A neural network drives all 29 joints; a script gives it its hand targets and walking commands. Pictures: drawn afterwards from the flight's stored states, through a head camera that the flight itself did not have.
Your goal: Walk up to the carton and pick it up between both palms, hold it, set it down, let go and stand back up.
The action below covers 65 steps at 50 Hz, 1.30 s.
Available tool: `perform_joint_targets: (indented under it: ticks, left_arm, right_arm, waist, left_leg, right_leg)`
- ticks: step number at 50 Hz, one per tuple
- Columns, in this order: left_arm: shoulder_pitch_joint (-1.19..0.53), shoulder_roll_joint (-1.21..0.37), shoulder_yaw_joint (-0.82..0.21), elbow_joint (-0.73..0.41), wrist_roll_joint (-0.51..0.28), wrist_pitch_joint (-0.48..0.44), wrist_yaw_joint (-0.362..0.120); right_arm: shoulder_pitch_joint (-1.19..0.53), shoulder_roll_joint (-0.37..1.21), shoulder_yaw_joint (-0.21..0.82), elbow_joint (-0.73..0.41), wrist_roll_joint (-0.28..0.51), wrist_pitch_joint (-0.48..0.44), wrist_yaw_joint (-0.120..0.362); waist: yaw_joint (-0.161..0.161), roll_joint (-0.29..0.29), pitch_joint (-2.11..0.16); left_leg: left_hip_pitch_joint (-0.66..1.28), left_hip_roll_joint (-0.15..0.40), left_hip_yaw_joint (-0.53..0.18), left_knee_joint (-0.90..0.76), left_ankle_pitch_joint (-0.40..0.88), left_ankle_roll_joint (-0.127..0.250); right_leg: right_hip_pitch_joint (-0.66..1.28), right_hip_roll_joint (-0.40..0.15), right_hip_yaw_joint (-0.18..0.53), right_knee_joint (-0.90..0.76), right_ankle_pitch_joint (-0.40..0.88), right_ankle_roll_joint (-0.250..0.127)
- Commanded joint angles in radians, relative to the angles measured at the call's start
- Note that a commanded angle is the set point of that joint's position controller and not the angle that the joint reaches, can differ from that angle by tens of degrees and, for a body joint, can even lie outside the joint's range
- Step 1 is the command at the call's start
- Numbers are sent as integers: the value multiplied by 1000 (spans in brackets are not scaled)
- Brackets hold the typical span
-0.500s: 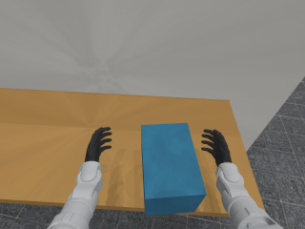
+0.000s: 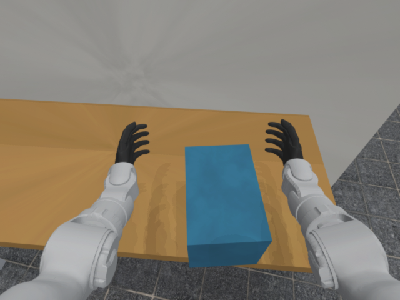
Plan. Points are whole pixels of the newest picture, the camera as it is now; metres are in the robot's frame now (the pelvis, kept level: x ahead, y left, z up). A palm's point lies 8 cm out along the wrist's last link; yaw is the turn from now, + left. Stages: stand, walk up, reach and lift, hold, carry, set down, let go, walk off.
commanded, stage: reach and lift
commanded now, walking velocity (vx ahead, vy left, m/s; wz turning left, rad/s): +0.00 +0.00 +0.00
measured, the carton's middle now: (220, 204) +0.39 -0.03 -0.11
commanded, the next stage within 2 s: none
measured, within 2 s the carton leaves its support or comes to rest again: neither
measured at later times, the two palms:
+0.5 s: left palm (141, 190) +0.39 +0.16 -0.06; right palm (278, 187) +0.41 -0.17 -0.05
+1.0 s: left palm (154, 193) +0.39 +0.13 -0.07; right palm (269, 190) +0.41 -0.15 -0.06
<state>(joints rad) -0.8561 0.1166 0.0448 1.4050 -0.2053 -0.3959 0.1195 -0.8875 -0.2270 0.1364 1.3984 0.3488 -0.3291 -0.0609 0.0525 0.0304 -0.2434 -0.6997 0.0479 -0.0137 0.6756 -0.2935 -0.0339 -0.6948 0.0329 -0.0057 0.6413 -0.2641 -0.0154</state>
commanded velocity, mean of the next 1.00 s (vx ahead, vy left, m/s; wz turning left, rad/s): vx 0.00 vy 0.00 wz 0.00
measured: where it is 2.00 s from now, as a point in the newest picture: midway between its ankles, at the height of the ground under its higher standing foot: outside the picture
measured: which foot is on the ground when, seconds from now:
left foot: down 0.00-1.00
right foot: down 0.00-1.00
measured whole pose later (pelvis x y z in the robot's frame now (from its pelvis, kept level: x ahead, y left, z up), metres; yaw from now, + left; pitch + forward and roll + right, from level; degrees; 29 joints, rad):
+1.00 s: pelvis -0.02 -0.01 -0.07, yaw +1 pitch +30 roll +0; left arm -0.86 0.02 0.23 1.43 -0.04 -0.59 0.14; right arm -0.95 -0.12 -0.04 1.50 0.14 -0.53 -0.12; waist 0.02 0.02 -0.29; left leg -1.15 0.03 -0.02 1.05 -0.42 -0.04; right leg -1.17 0.02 -0.01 1.06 -0.41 -0.02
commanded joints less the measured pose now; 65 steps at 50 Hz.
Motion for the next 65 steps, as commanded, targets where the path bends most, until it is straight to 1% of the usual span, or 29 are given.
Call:
perform_joint_targets:
  ticks: [1, 4, 7, 11, 14, 17, 20, 21, 22, 25, 27, 31, 34, 39, 44, 47, 49, 50, 52, 54, 55, 56, 57, 58, 59, 60, 61, 64, 65]
  left_arm:
    - [-338, 119, 15, -31, 13, -63, -20]
    - [-324, 119, 19, -4, 27, -94, -28]
    - [-319, 117, 20, -4, 38, -139, -31]
    - [-409, 120, -4, -60, 5, -196, -15]
    - [-456, 114, -24, -92, -25, -223, 0]
    - [-453, 110, -12, -86, -22, -237, 2]
    - [-417, 106, 30, -51, 14, -245, -7]
    - [-406, 89, 40, -34, 19, -246, -9]
    - [-390, 101, 57, -23, 34, -249, -12]
    - [-352, 104, 97, 21, 72, -253, -15]
    - [-349, 89, 103, 15, 82, -256, -8]
    - [-358, 55, 98, -51, 77, -253, 11]
    - [-352, 49, 105, -92, 77, -247, 11]
    - [-351, 39, 127, -128, 98, -246, 16]
    - [-348, 5, 147, -129, 128, -241, 20]
    - [-361, -48, 172, -120, 168, -245, 17]
    - [-365, -77, 208, -117, 213, -243, 18]
    - [-365, -90, 231, -118, 240, -240, 21]
    - [-364, -121, 282, -136, 304, -230, 28]
    - [-361, -155, 336, -168, 383, -212, 40]
    - [-368, -236, 313, -177, 411, -208, 33]
    - [-373, -323, 294, -168, 447, -202, 15]
    - [-385, -415, 279, -163, 485, -199, -7]
    - [-411, -536, 250, -160, 534, -195, -36]
    - [-437, -648, 209, -147, 573, -194, -63]
    - [-434, -703, 184, -127, 584, -201, -73]
    - [-414, -722, 180, -118, 593, -208, -73]
    - [-386, -712, 203, -131, 613, -224, -63]
    - [-372, -711, 210, -136, 623, -227, -59]
  right_arm:
    - [-403, -111, -3, -45, 14, -73, -3]
    - [-380, -85, 2, -5, 17, -104, 3]
    - [-362, -59, -5, 6, 9, -144, 10]
    - [-413, -53, -50, -74, -30, -183, 13]
    - [-444, -50, -90, -124, -72, -195, 8]
    - [-449, -46, -111, -132, -98, -211, -5]
    - [-443, -43, -113, -100, -108, -241, -21]
    - [-435, -28, -100, -78, -110, -247, -25]
    - [-427, -14, -89, -51, -98, -252, -25]
    - [-424, -10, -57, 14, -72, -267, -22]
    - [-436, -18, -58, 29, -70, -282, -18]
    - [-465, -32, -75, -8, -84, -293, -19]
    - [-463, -2, -72, -31, -97, -282, -25]
    - [-460, 30, -93, -41, -126, -272, -39]
    - [-460, 81, -114, -37, -156, -258, -47]
    - [-470, 150, -160, -46, -218, -245, -49]
    - [-474, 186, -208, -49, -276, -242, -53]
    - [-471, 200, -236, -50, -306, -243, -57]
    - [-471, 241, -286, -56, -373, -244, -63]
    - [-469, 283, -352, -63, -453, -246, -71]
    - [-479, 378, -361, -66, -501, -242, -66]
    - [-470, 476, -372, -69, -568, -242, -50]
    - [-466, 570, -390, -78, -648, -246, -28]
    - [-460, 700, -399, -77, -732, -249, 1]
    - [-450, 808, -400, -72, -788, -256, 31]
    - [-430, 847, -401, -59, -815, -263, 49]
    - [-405, 857, -406, -42, -831, -270, 58]
    - [-385, 840, -452, -37, -886, -299, 68]
    - [-363, 838, -468, -26, -904, -306, 68]
  waist:
    - [-28, -98, -471]
    - [-29, -85, -454]
    - [-29, -55, -468]
    - [-34, -9, -580]
    - [-43, 6, -696]
    - [-48, -4, -792]
    - [-48, -28, -826]
    - [-48, -41, -812]
    - [-35, -45, -787]
    - [-26, -63, -709]
    - [-21, -60, -693]
    - [-20, -53, -727]
    - [-20, -73, -739]
    - [-20, -78, -746]
    - [-17, -78, -716]
    - [-17, -79, -690]
    - [-16, -80, -674]
    - [-17, -79, -669]
    - [-9, -81, -658]
    - [-5, -81, -645]
    - [-2, -69, -618]
    - [-7, -62, -602]
    - [-14, -58, -596]
    - [-24, -58, -597]
    - [-32, -49, -606]
    - [-39, -36, -614]
    - [-37, -22, -601]
    - [-36, -17, -563]
    - [-39, -19, -547]
  left_leg:
    - [186, -47, 41, 16, 378, -30]
    - [144, -50, 40, 23, 359, -28]
    - [109, -51, 41, 46, 349, -33]
    - [82, -48, 53, 93, 301, -49]
    - [58, -46, 63, 146, 272, -60]
    - [19, -52, 73, 210, 306, -65]
    - [-34, -61, 80, 264, 351, -62]
    - [-59, -60, 78, 270, 350, -58]
    - [-91, -67, 84, 287, 352, -51]
    - [-146, -67, 84, 296, 321, -39]
    - [-129, -61, 81, 303, 312, -42]
    - [-69, -54, 79, 322, 316, -52]
    - [-101, -61, 82, 334, 307, -42]
    - [-151, -68, 89, 346, 284, -33]
    - [-178, -71, 85, 349, 262, -24]
    - [-182, -71, 81, 348, 240, -15]
    - [-182, -72, 82, 346, 226, -10]
    - [-179, -73, 83, 342, 219, -8]
    - [-166, -75, 89, 340, 213, -2]
    - [-150, -77, 98, 331, 213, 2]
    - [-145, -77, 99, 330, 219, 5]
    - [-117, -74, 99, 318, 213, 3]
    - [-90, -72, 101, 304, 204, 0]
    - [-56, -71, 105, 283, 196, -7]
    - [-5, -68, 110, 265, 202, -15]
    - [24, -61, 104, 256, 220, -23]
    - [29, -62, 102, 247, 225, -27]
    - [30, -56, 93, 221, 262, -39]
    - [42, -54, 92, 211, 267, -40]
  right_leg:
    - [230, -5, 4, -27, 345, 34]
    - [185, -13, 1, -15, 293, 32]
    - [113, -20, -6, 6, 227, 27]
    - [14, -20, -29, 56, 130, 24]
    - [-30, -16, -42, 115, 113, 24]
    - [-15, -8, -40, 179, 183, 30]
    - [22, -2, -30, 231, 277, 42]
    - [34, -2, -27, 246, 287, 45]
    - [35, -6, -17, 256, 300, 48]
    - [4, -10, -10, 277, 273, 50]
    - [-47, -5, -19, 281, 236, 42]
    - [-92, 9, -34, 281, 221, 29]
    - [-48, 8, -19, 287, 249, 34]
    - [-15, 4, 1, 298, 255, 36]
    - [-13, -2, 10, 298, 234, 34]
    - [-29, -8, 8, 289, 195, 29]
    - [-31, -10, 7, 284, 175, 28]
    - [-27, -10, 7, 282, 165, 28]
    - [-14, -6, 5, 281, 155, 29]
    - [15, 3, -2, 280, 162, 33]
    - [22, 8, -9, 272, 182, 28]
    - [23, 10, -23, 253, 181, 22]
    - [9, 10, -37, 234, 168, 18]
    - [6, 11, -49, 219, 158, 16]
    - [25, 14, -54, 213, 170, 9]
    - [33, 18, -58, 208, 187, -3]
    - [41, 17, -56, 202, 194, -11]
    - [35, 16, -70, 188, 225, -11]
    - [37, 15, -73, 179, 215, -13]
